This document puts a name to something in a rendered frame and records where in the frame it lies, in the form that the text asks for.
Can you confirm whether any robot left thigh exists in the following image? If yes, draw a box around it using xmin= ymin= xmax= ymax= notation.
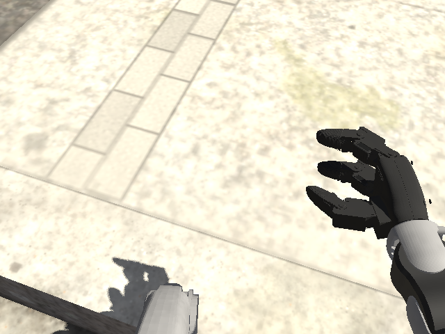
xmin=135 ymin=285 xmax=199 ymax=334

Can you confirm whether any right robot hand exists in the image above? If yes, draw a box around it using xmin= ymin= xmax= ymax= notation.
xmin=306 ymin=127 xmax=432 ymax=239

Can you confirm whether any robot right forearm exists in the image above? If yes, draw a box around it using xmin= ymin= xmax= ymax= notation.
xmin=386 ymin=220 xmax=445 ymax=334

